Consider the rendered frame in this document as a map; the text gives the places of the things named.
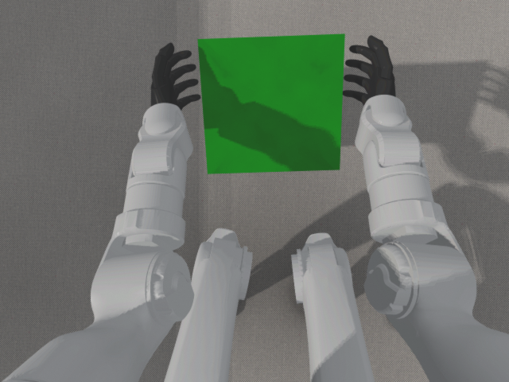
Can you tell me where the left robot upper arm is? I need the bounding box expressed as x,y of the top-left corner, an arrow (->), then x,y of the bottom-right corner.
2,250 -> 194,382

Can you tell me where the robot shin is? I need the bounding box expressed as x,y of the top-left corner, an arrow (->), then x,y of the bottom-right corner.
301,233 -> 353,285
192,228 -> 241,277

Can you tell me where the robot right hand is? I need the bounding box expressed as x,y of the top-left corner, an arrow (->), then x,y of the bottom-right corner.
343,35 -> 396,105

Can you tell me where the robot left forearm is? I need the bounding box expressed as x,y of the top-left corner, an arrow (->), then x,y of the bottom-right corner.
91,103 -> 193,308

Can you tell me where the right robot upper arm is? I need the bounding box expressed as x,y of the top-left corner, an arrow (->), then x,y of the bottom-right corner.
364,241 -> 509,382

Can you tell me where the robot left hand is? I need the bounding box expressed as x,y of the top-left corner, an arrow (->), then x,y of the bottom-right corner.
151,43 -> 200,110

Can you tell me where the robot right forearm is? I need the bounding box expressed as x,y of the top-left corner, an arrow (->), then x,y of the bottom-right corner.
355,95 -> 476,281

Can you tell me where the left robot shin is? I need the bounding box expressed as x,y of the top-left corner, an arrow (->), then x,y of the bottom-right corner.
192,228 -> 241,277

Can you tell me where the carton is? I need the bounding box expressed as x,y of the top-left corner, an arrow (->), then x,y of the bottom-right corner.
198,34 -> 345,174

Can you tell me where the right robot shin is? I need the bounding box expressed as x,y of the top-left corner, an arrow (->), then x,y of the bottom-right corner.
301,233 -> 353,285

